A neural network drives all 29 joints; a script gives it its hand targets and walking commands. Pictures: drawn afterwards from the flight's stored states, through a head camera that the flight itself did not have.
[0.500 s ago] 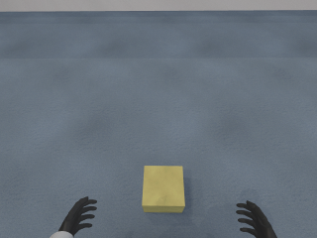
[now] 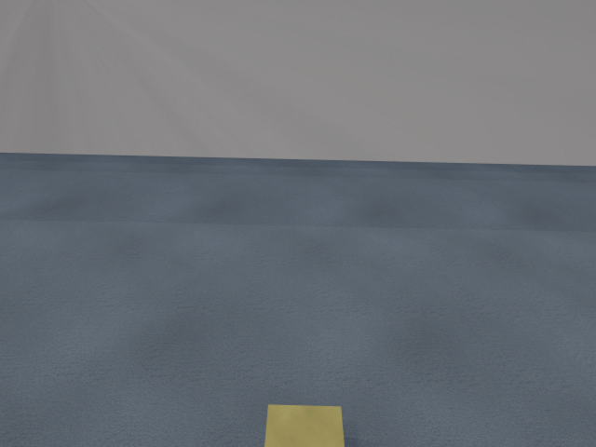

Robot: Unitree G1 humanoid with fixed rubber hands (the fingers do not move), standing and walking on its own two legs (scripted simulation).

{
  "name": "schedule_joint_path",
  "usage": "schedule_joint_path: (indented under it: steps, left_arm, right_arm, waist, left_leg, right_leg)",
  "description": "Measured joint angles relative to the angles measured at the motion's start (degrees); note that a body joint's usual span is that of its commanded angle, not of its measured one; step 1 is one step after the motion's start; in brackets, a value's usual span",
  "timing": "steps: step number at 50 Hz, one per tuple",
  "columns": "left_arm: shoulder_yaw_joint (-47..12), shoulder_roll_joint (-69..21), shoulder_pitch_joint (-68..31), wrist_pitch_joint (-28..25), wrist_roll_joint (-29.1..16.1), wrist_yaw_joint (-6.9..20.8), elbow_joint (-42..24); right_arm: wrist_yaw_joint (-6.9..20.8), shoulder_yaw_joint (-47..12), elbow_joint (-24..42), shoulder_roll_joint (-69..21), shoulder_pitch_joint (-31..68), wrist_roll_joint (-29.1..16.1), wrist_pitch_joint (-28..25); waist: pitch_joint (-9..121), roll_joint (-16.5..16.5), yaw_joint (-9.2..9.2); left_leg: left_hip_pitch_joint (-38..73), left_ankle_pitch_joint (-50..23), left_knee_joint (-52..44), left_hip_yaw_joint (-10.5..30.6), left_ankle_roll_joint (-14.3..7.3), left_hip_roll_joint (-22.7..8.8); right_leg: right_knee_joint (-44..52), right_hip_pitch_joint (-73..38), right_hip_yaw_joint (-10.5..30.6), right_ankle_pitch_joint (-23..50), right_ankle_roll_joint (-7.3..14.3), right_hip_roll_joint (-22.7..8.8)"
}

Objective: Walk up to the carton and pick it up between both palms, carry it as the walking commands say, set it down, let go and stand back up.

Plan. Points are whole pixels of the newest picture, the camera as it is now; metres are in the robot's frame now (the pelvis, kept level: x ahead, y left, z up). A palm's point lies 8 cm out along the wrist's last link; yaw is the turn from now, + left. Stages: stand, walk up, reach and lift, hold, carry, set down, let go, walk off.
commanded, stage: stand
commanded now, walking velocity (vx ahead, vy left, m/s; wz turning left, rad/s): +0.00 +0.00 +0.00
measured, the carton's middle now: out of the picture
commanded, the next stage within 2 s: none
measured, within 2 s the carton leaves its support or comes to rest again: neither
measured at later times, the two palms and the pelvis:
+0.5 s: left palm out of the picture +0.01 +0.26 -0.12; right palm out of the picture +0.02 -0.25 -0.09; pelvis -0.04 +0.01 +0.00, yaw +0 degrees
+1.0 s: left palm out of the picture +0.00 +0.26 -0.12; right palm out of the picture +0.01 -0.25 -0.10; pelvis -0.05 +0.01 +0.00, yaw +0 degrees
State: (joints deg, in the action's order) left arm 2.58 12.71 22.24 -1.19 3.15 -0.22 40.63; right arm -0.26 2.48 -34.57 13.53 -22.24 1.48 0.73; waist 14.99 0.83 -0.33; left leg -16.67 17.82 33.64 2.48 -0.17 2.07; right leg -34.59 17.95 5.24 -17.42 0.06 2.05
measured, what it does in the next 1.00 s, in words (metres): stands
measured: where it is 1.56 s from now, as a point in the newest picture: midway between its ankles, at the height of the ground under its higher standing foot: outside the picture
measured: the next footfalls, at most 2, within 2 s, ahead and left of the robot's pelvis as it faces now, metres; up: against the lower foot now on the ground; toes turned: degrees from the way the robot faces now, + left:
none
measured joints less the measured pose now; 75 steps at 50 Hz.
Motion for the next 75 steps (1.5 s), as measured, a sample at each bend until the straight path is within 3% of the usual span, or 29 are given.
schedule_joint_path:
  steps: [31, 75]
  left_arm:
    - [0.0, 0.68, 3.17, -0.51, -0.25, 0.42, 5.34]
    - [0.0, 1.03, -3.68, -0.98, -0.77, 0.42, 7.67]
  right_arm:
    - [0.0, 0.0, -4.6, 0.0, -4.76, 0.0, -0.86]
    - [0.0, 0.0, -7.22, 0.01, 1.83, 0.0, -1.0]
  waist:
    - [-4.25, 0.0, -0.11]
    - [-11.42, 0.0, -0.18]
  left_leg:
    - [-0.02, -2.44, 1.54, 0.0, -0.41, 0.13]
    - [-0.01, -2.72, 1.57, 0.0, -0.45, 0.14]
  right_leg:
    - [0.0, -0.75, 0.0, 2.87, 0.0, -0.03]
    - [0.0, -0.76, -0.01, 3.26, -0.01, -0.04]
